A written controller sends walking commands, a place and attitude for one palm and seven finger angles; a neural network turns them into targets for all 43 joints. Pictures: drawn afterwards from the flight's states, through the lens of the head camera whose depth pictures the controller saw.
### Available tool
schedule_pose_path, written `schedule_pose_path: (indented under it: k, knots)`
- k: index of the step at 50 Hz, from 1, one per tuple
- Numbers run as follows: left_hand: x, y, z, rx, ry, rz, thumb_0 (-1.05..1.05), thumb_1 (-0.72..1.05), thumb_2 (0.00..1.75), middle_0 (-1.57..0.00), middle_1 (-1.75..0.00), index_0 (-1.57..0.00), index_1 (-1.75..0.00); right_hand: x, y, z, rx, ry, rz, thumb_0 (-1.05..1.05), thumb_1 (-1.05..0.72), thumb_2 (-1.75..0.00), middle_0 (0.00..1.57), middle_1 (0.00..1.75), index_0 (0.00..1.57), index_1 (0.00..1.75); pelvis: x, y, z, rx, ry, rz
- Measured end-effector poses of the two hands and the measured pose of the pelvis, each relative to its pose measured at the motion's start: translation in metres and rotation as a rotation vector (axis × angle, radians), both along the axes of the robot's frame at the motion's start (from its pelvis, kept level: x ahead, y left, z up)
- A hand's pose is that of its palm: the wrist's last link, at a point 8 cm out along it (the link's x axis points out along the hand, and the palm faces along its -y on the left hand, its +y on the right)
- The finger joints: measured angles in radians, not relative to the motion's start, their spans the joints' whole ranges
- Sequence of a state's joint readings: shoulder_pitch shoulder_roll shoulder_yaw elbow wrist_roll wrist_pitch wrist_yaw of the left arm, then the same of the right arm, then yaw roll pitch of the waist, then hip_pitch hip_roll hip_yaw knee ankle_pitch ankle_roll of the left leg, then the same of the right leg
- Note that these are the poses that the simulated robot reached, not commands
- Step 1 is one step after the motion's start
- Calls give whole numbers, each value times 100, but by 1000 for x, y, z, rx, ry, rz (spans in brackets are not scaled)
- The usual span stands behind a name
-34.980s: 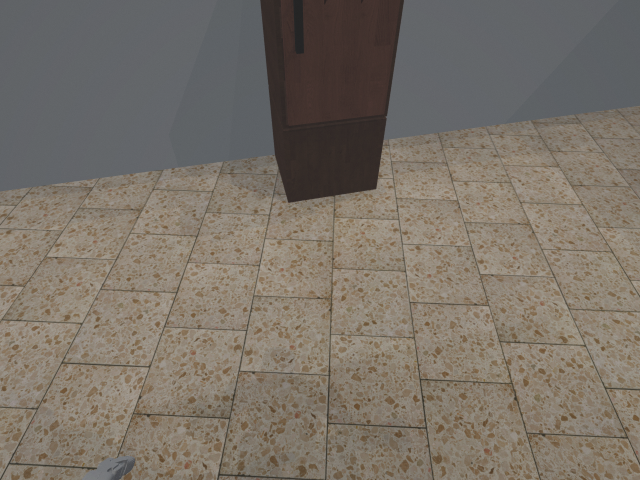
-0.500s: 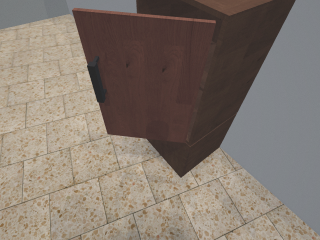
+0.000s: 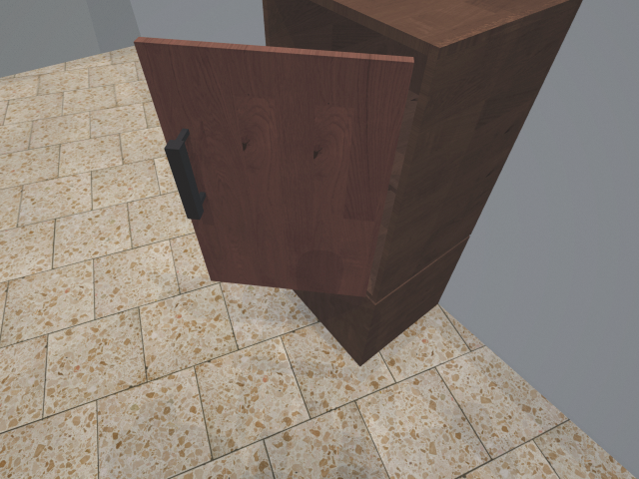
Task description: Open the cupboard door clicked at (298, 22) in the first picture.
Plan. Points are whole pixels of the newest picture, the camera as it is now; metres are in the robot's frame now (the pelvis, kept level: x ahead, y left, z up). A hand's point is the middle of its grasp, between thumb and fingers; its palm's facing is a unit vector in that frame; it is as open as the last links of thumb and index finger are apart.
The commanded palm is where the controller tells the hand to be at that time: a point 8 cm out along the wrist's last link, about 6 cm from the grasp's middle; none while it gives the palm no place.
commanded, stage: come to a stop and stand still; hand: left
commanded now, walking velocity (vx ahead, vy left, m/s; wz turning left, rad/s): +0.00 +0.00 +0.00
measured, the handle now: (189, 175) +0.59 +0.27 +0.02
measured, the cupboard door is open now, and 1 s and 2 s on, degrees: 45 45 45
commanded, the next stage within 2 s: look again from close up in 0.04 s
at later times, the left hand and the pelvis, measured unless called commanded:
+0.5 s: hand out of the picture +0.02 +0.21 -0.18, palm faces -0.01 -0.97 -0.24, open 7.4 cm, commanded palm none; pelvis +0.00 +0.03 -0.01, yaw -2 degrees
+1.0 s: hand out of the picture +0.01 +0.20 -0.19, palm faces +0.01 -0.98 -0.20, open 7.4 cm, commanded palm none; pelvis +0.00 +0.03 -0.01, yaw -2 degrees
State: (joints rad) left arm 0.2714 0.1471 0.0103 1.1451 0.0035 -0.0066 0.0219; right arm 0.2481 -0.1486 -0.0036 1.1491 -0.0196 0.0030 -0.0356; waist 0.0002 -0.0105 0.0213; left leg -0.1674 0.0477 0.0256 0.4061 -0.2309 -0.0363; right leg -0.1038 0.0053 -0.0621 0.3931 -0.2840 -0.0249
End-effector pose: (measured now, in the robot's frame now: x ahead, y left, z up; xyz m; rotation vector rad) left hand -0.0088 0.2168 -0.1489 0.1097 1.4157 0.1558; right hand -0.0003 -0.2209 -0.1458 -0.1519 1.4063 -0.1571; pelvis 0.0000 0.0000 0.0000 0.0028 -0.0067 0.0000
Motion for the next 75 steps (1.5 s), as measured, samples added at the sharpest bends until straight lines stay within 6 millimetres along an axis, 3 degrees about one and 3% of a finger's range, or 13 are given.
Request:
schedule_pose_path:
  k: [10, 24, 40, 48, 56, 66, 70, 75]
  knots:
    - [9, 6, 0, 27, -19, -32, 1, 92, 89, -20, -30, -20, -29, 2, 3, -4, 2, -7, -10, 1, -92, -90, 20, 30, 20, 30, 3, 6, -3, -18, 13, -14]
    - [26, 41, 6, 76, -76, -71, 1, 91, 89, -20, -30, -20, -29, -3, 26, -15, 32, -60, -3, 1, -93, -90, 20, 30, 20, 30, -3, 26, -9, 6, -9, -26]
    - [17, 32, 1, 37, -37, -81, 1, 91, 89, -20, -30, -20, -29, -7, 18, -6, 13, -30, -3, 1, -91, -90, 20, 30, 20, 30, -6, 21, -6, 12, 1, -36]
    - [15, 32, -3, 36, -36, -52, 1, 91, 89, -20, -30, -20, -30, 6, 11, -8, -2, -37, 13, 0, -91, -90, 20, 30, 20, 30, 0, 22, -10, 9, 0, -29]
    - [16, 58, -11, 48, 1, -25, 1, 91, 89, -20, -30, -20, -30, 29, 22, -7, -30, -69, 22, 0, -91, -90, 20, 30, 20, 30, 13, 39, -16, 22, 5, -38]
    - [63, 71, 2, 120, -104, -56, 1, 91, 89, -20, -30, -20, -29, 31, 38, -28, 42, -35, 9, 0, -91, -90, 20, 30, 20, 30, 20, 43, -22, 34, 16, -42]
    - [61, 74, 14, 125, -128, -27, 0, 91, 89, -20, -30, -20, -29, 49, 43, -23, 49, -34, 34, 1, -91, -90, 20, 30, 20, 30, 24, 51, -13, 41, 15, -18]
    - [48, 87, 17, 99, -71, -19, 0, 91, 89, -20, -30, -20, -30, 89, 55, -5, 47, -115, 47, 1, -91, -90, 20, 30, 20, 30, 29, 67, -4, 63, 27, -22]
